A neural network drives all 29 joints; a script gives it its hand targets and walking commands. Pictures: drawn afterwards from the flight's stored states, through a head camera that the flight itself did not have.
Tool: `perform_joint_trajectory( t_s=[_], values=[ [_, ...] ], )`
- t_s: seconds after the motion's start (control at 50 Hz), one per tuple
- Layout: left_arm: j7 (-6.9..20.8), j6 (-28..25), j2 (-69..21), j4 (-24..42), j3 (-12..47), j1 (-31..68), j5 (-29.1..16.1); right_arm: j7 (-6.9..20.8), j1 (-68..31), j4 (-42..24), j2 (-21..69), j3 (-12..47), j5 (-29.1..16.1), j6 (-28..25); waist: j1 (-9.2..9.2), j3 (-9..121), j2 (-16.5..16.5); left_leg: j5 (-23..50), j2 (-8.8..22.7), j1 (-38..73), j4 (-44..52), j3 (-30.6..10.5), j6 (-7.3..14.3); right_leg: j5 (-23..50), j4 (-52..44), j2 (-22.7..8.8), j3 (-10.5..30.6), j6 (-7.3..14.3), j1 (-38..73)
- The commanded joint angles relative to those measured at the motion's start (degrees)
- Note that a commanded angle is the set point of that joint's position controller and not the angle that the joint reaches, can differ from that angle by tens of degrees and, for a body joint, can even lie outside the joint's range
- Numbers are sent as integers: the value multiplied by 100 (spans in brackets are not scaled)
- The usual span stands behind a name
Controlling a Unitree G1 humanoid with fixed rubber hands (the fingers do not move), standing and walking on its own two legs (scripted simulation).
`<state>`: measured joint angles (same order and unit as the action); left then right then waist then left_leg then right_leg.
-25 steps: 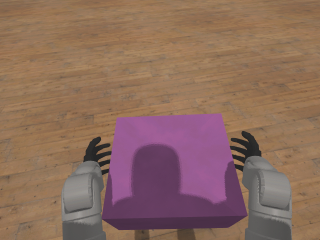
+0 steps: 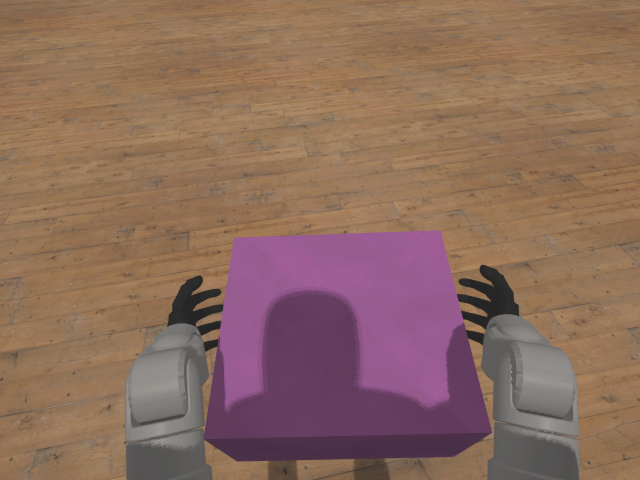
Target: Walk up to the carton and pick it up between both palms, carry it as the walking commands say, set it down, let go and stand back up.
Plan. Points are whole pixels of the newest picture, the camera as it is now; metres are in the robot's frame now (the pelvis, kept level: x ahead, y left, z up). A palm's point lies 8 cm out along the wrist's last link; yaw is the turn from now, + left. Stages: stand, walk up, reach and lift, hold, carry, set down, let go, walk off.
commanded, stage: carry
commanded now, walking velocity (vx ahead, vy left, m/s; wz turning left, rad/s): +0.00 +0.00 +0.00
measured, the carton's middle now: (340, 343) +0.30 +0.00 +0.00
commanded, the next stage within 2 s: hold in 1.68 s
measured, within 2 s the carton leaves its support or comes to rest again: neither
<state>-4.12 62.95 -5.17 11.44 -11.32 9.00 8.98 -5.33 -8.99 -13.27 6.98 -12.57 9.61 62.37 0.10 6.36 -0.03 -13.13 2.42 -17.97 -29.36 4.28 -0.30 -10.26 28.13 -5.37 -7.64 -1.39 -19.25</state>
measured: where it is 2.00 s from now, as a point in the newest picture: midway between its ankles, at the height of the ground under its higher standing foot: outside the picture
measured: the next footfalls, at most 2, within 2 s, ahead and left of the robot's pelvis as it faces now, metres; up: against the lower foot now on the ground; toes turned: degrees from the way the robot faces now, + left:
none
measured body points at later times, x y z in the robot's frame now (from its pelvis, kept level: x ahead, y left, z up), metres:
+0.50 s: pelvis +0.01 +0.00 +0.00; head -0.02 +0.00 +0.45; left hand +0.28 +0.19 +0.06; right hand +0.28 -0.18 +0.07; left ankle +0.02 +0.12 -0.74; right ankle +0.04 -0.14 -0.74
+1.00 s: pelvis +0.01 +0.00 +0.00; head -0.02 +0.00 +0.45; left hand +0.29 +0.19 +0.06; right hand +0.29 -0.19 +0.07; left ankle +0.02 +0.12 -0.74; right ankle +0.04 -0.14 -0.74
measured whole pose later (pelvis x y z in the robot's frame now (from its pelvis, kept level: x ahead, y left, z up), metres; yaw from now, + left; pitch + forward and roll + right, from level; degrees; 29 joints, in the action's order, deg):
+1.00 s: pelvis +0.01 +0.00 +0.00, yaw +0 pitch +2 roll +0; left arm -3.7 58.3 -5.1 7.7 -11.1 8.3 10.1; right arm -4.5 -8.7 -8.6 6.6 -12.4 10.2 57.4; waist 0.3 6.5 0.0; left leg -14.2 2.8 -17.3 -29.9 4.9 -0.4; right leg -11.4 28.8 -5.5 -7.6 -1.6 -18.6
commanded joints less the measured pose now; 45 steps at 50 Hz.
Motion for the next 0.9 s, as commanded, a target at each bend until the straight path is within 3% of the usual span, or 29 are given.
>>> perform_joint_trajectory(
  t_s=[0.0,0.88],
  values=[
    [1848,-49,-4990,377,4409,3040,-2478,1962,-2869,-94,4930,4453,-2475,49,4,1208,36,573,543,124,560,-360,29,220,-361,-426,400,-47,774],
    [1809,-535,-4782,100,4219,2935,-2233,1942,-2762,278,4736,4248,-2249,-430,24,1194,25,619,557,178,499,-288,20,365,-290,-409,371,-51,800]
  ],
)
